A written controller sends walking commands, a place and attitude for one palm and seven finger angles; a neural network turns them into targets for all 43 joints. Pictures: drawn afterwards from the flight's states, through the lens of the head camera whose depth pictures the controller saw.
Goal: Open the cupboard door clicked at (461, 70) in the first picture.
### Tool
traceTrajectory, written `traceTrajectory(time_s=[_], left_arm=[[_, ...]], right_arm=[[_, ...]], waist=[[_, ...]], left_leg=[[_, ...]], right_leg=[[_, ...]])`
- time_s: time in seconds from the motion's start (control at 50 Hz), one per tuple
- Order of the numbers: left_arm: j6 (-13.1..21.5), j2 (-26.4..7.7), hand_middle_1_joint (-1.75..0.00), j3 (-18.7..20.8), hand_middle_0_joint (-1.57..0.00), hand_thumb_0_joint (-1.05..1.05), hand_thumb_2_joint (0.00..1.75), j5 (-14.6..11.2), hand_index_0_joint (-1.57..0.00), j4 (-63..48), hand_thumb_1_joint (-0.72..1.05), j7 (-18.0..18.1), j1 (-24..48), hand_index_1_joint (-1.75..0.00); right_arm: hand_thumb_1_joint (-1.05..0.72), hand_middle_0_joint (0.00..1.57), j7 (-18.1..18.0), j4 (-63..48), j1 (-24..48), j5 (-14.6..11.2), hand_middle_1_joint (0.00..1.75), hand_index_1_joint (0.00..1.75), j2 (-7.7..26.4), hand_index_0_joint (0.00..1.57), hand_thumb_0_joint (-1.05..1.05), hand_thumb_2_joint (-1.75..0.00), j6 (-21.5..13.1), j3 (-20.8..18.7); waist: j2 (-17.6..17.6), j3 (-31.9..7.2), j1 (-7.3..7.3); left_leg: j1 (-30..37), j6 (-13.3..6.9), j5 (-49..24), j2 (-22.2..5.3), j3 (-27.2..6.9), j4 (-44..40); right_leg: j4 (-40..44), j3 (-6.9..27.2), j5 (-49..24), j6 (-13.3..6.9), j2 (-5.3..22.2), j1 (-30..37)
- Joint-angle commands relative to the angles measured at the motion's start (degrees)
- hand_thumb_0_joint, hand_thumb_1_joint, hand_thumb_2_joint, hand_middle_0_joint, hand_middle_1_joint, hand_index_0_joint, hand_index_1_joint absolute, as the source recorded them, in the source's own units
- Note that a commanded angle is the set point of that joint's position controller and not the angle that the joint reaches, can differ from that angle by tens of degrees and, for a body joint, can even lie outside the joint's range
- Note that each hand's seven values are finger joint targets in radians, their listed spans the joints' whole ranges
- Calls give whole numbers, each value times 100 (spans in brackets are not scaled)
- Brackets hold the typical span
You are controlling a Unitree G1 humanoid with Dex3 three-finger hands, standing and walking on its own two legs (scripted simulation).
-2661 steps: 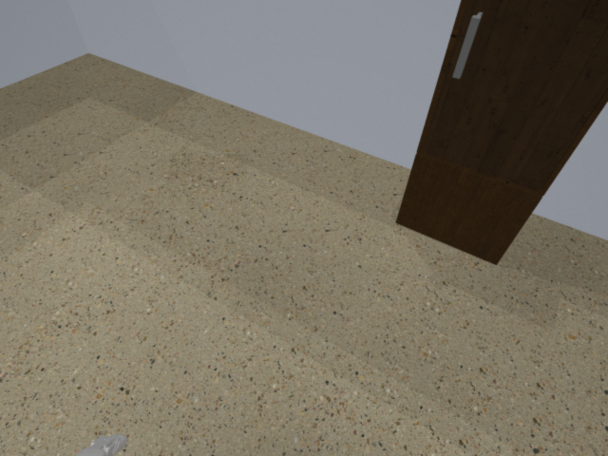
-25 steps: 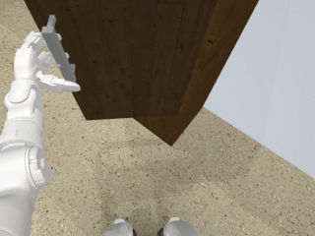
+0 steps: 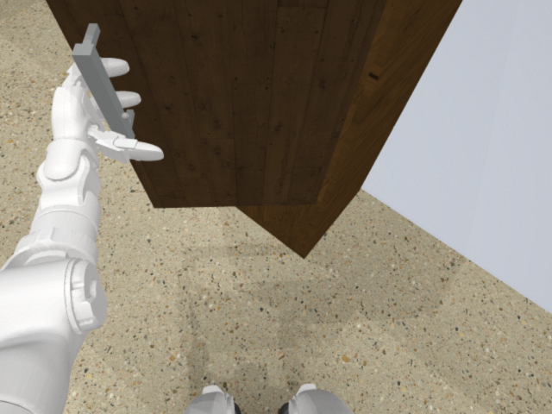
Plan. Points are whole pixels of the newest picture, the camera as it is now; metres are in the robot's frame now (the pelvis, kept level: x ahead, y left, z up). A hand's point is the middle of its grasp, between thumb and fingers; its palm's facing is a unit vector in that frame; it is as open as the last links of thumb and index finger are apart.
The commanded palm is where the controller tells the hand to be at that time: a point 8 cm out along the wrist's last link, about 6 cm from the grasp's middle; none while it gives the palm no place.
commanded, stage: slide the fingers in behind the handle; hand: left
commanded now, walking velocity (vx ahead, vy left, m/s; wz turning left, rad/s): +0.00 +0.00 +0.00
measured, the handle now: (111, 90) +0.56 +0.19 +0.10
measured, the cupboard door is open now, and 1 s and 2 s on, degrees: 42 42 79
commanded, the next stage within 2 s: close the thumb around the handle in 0.26 s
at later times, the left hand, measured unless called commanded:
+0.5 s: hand (123, 121) +0.50 +0.17 +0.10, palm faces +0.02 -1.00 +0.00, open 13.5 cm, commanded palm +0.48 +0.22 +0.10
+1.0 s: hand (123, 118) +0.51 +0.17 +0.10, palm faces +0.01 -1.00 +0.00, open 5.6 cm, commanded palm +0.48 +0.22 +0.10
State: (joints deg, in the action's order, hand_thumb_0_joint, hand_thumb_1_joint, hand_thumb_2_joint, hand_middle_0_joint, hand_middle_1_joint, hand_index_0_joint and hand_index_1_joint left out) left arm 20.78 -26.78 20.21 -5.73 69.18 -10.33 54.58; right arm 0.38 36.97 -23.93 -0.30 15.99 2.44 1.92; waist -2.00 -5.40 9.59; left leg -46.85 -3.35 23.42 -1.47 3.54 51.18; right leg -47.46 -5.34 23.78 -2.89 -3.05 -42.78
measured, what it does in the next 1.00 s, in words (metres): stands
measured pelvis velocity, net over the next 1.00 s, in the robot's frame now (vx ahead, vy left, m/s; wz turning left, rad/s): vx -0.01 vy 0.01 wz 0.00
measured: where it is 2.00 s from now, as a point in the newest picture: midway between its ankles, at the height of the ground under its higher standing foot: outside the picture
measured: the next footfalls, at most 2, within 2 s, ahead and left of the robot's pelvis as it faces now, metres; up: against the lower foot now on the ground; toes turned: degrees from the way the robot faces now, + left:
none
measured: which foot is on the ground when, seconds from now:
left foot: down 0.00-1.00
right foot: down 0.00-1.00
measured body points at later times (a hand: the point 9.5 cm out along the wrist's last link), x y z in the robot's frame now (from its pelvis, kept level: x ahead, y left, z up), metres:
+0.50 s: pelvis +0.00 +0.00 +0.00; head +0.10 +0.01 +0.44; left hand +0.49 +0.23 +0.10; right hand +0.00 -0.27 -0.11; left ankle +0.00 +0.08 -0.69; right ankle -0.02 -0.09 -0.69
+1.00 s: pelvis -0.01 +0.01 +0.00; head +0.10 +0.02 +0.44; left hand +0.50 +0.23 +0.10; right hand -0.02 -0.26 -0.11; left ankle +0.00 +0.08 -0.69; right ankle -0.02 -0.09 -0.69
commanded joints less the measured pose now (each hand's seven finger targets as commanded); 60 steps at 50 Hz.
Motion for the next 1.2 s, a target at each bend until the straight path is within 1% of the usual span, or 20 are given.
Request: traceTrajectory(time_s=[0.0, 0.12, 0.18, 0.26, 0.34, 0.54, 0.62, 0.64, 0.66, 0.68, 0.74, 0.78, 0.84, 0.86, 0.9, 1.0, 1.1, 1.14, 1.16, 1.18], left_arm=[[440, -1282, -120, 84, -30, 0, 30, -5, -30, -1363, -50, -10, 2588, -120], [304, -1573, -120, 337, -30, 0, 30, -118, -30, -1234, -50, -107, 2418, -120], [428, -1253, -120, 102, -30, 0, 30, -107, -30, -1527, -50, -133, 2415, -120], [418, -1193, -120, 99, -30, 0, 30, -144, -30, -1365, -50, -137, 2288, -120], [326, -1184, -120, 55, -30, 0, 30, -146, -30, -1330, -50, -143, 2322, -120], [465, -1463, -126, 196, -34, 0, 54, -65, -34, -1261, 6, -57, 2516, -126], [481, -1267, -128, 44, -36, 0, 64, -75, -36, -1266, 28, -110, 2477, -128], [466, -1449, -129, 200, -36, 0, 66, -89, -36, -1203, 34, -111, 2445, -129], [487, -1243, -130, 12, -36, 0, 68, -113, -36, -1278, 40, -150, 2546, -130], [448, -1298, -130, 119, -37, 0, 71, -141, -37, -1153, 45, -151, 2395, -130], [349, -1083, -132, -137, -38, 0, 78, -134, -38, -1016, 62, -179, 2628, -132], [403, -1262, -133, 55, -39, 0, 83, -134, -39, -1123, 73, -130, 2629, -133], [434, -1227, -135, 21, -40, 0, 90, -123, -40, -1113, 90, -55, 2810, -135], [482, -1445, -135, 208, -40, 0, 90, -101, -40, -1095, 90, -12, 2791, -135], [523, -1323, -135, 69, -40, 0, 90, -41, -40, -1184, 90, 11, 2851, -135], [531, -1343, -135, 114, -40, 0, 90, -34, -40, -1254, 90, -14, 2701, -135], [456, -1507, -135, 321, -40, 0, 90, -115, -40, -1296, 90, -18, 2492, -135], [415, -1438, -135, 241, -40, 0, 90, -94, -40, -1237, 90, -39, 2419, -135], [450, -1080, -135, -39, -40, 0, 90, -119, -40, -1386, 90, -27, 2771, -135], [471, -1181, -135, 90, -40, 0, 90, -99, -40, -1358, 90, 4, 2632, -135]], right_arm=[[-90, 20, -47, -250, -994, 23, 30, 30, 978, 20, 0, -90, -85, -383], [-90, 20, -109, -329, -961, -17, 30, 30, 1003, 20, 0, -90, -29, -367], [-90, 20, -78, -350, -915, -9, 30, 30, 933, 20, 0, -90, -48, -362], [-90, 20, -72, -323, -941, -14, 30, 30, 950, 20, 0, -90, -17, -386], [-90, 20, -82, -310, -900, -33, 30, 30, 969, 20, 0, -90, 5, -394], [-90, 20, -119, -291, -831, -34, 30, 30, 990, 20, 0, -90, -63, -367], [-90, 20, -103, -293, -826, -24, 30, 30, 974, 20, 0, -90, -82, -361], [-90, 20, -113, -275, -848, -19, 30, 30, 1002, 20, 0, -90, -77, -362], [-90, 20, -109, -289, -854, -19, 30, 30, 988, 20, 0, -90, -84, -359], [-90, 20, -106, -292, -855, -24, 30, 30, 1004, 20, 0, -90, -83, -364], [-90, 20, -123, -270, -852, -34, 30, 30, 1005, 20, 0, -90, -85, -350], [-90, 20, -122, -267, -885, -19, 30, 30, 1039, 20, 0, -90, -115, -373], [-90, 20, -118, -232, -901, -4, 30, 30, 1026, 20, 0, -90, -148, -355], [-90, 20, -130, -221, -942, 6, 30, 30, 1052, 20, 0, -90, -150, -363], [-90, 20, -107, -218, -917, 14, 30, 30, 1016, 20, 0, -90, -158, -359], [-90, 20, -90, -236, -953, 28, 30, 30, 1038, 20, 0, -90, -141, -378], [-90, 20, -99, -293, -955, 13, 30, 30, 1036, 20, 0, -90, -98, -372], [-90, 20, -103, -321, -918, -7, 30, 30, 1017, 20, 0, -90, -83, -363], [-90, 20, -93, -305, -906, 2, 30, 30, 967, 20, 0, -90, -99, -357], [-90, 20, -80, -270, -932, 13, 30, 30, 981, 20, 0, -90, -102, -389]], waist=[[-561, -2842, 18], [-64, -2618, -3], [-533, -2794, -46], [-200, -2521, 16], [-236, -2436, 16], [-323, -2419, 16], [-587, -2593, 22], [-403, -2534, -5], [-480, -2521, 65], [-346, -2496, -1], [-208, -2149, 162], [-357, -2364, 60], [-291, -2340, 153], [-258, -2349, 111], [-497, -2535, 108], [-523, -2804, 39], [-241, -2702, -30], [-265, -2470, -10], [-464, -2424, 124], [-455, -2509, 14]], left_leg=[[2655, 100, -2865, 21, -705, -286], [2119, 33, -2563, 76, -565, -386], [2558, 76, -2992, 56, -606, -344], [2386, 50, -2836, 60, -603, -352], [2385, 67, -2639, 46, -609, -415], [2196, 69, -2159, 72, -620, -447], [2469, 100, -2371, 50, -655, -404], [2363, 95, -2294, 37, -658, -421], [2437, 90, -2357, 47, -680, -421], [2374, 88, -2276, 43, -671, -434], [2153, 75, -1909, 35, -682, -495], [2321, 90, -2041, 31, -725, -462], [2297, 87, -1911, 21, -741, -457], [2277, 80, -1964, 22, -766, -425], [2394, 104, -2091, 22, -752, -407], [2609, 136, -2384, -4, -791, -374], [2367, 102, -2492, 23, -695, -412], [2250, 97, -2339, 28, -656, -446], [2430, 96, -2437, 26, -682, -419], [2521, 120, -2492, 9, -712, -397]], right_leg=[[421, 427, -2533, 164, -77, 628], [512, 525, -2771, 209, -49, 1153], [449, 472, -2862, 177, -50, 917], [495, 466, -2788, 183, -65, 934], [543, 464, -2587, 186, -50, 835], [563, 522, -2199, 178, -30, 836], [524, 480, -2210, 163, -46, 654], [541, 478, -2174, 166, -46, 726], [525, 457, -2195, 156, -56, 674], [552, 460, -2145, 161, -63, 692], [613, 447, -1856, 184, -50, 536], [556, 441, -1858, 156, -59, 489], [576, 438, -1700, 172, -61, 389], [539, 431, -1717, 152, -64, 403], [505, 445, -1807, 160, -55, 389], [445, 405, -1934, 148, -74, 407], [474, 427, -2271, 168, -87, 763], [511, 426, -2192, 168, -82, 727], [510, 405, -2190, 163, -85, 535], [498, 396, -2155, 156, -94, 498]])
